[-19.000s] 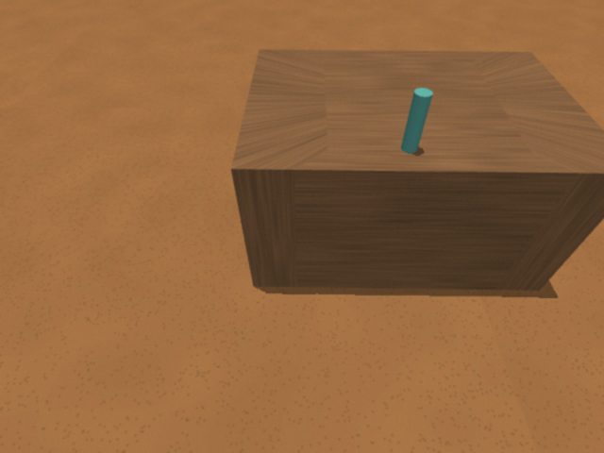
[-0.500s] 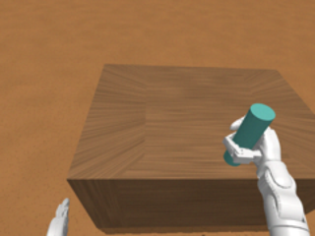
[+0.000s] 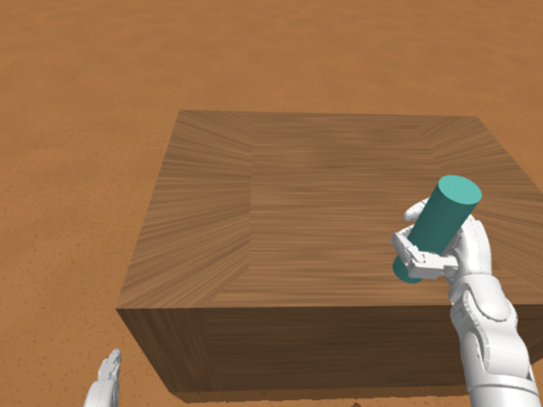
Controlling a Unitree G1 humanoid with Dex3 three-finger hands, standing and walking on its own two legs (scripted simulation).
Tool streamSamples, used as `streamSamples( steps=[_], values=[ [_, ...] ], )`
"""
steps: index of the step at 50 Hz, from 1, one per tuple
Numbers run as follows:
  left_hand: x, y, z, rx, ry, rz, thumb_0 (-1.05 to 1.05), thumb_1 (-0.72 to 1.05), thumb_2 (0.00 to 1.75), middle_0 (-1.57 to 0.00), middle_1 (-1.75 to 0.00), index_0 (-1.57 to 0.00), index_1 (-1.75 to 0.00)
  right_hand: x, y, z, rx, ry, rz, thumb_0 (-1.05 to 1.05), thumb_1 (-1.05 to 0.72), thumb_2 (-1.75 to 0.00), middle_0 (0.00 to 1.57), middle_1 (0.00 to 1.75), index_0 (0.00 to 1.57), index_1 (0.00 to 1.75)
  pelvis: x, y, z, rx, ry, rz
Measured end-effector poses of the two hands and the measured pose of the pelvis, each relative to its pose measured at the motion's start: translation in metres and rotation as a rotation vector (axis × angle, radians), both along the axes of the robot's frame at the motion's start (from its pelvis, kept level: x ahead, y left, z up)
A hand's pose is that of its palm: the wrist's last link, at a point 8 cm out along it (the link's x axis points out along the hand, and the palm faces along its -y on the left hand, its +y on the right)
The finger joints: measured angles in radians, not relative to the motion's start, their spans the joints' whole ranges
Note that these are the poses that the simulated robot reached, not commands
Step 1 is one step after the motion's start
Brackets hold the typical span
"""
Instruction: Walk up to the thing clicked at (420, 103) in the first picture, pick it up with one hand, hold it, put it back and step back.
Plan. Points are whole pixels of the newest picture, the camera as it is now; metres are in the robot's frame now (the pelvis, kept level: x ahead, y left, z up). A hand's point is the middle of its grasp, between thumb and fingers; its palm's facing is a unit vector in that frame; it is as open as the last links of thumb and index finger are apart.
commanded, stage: crouch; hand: right
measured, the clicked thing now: (430, 235) +0.32 -0.19 +0.14
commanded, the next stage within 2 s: lower in 1.22 s
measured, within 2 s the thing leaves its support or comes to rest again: neither
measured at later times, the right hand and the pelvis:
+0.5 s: hand (386, 240) +0.38 -0.17 +0.06, palm faces +0.04 +1.00 +0.04, open 6.4 cm; pelvis -0.02 +0.00 -0.01, yaw +1 degrees
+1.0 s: hand (375, 231) +0.43 -0.17 +0.01, palm faces +0.04 +1.00 +0.04, open 6.4 cm; pelvis -0.03 -0.01 -0.04, yaw +1 degrees
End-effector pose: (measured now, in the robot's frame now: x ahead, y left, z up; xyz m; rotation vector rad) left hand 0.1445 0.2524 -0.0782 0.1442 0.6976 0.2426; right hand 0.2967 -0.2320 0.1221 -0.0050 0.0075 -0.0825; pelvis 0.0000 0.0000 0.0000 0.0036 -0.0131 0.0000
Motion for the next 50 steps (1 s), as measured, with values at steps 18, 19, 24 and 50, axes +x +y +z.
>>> streamSamples(
  steps=[18,19,24,50],
  values=[
    [-0.015,0.006,-0.005,0.023,0.032,0.019,-0.01,-0.53,0.05,-0.05,-0.05,-0.06,-0.05,0.028,0.002,-0.052,0.037,0.108,-0.002,-0.03,0.01,-1.21,0.88,1.22,0.92,1.23,-0.013,0.001,-0.006,-0.005,0.048,0.004],
    [-0.018,0.008,-0.005,0.031,0.038,0.023,-0.01,-0.53,0.05,-0.05,-0.05,-0.06,-0.05,0.032,0.002,-0.055,0.033,0.106,0.002,-0.03,0.01,-1.21,0.88,1.22,0.92,1.23,-0.015,0.001,-0.007,-0.005,0.054,0.005],
    [-0.024,0.013,0.001,0.072,0.015,0.039,-0.01,-0.54,0.05,-0.05,-0.05,-0.06,-0.05,0.052,0.009,-0.065,0.049,0.08,0.038,-0.03,0.02,-1.21,0.89,1.21,0.93,1.22,-0.018,0.001,-0.011,-0.007,0.085,0.013],
    [-0.039,0.002,0.001,0.135,-0.043,-0.019,-0.01,-0.53,0.05,-0.06,-0.06,-0.07,-0.06,0.111,0.004,-0.108,0.045,0.06,0.045,-0.03,0.02,-1.22,0.9,1.2,0.94,1.21,-0.028,-0.007,-0.044,0.001,0.247,0.02]
  ],
)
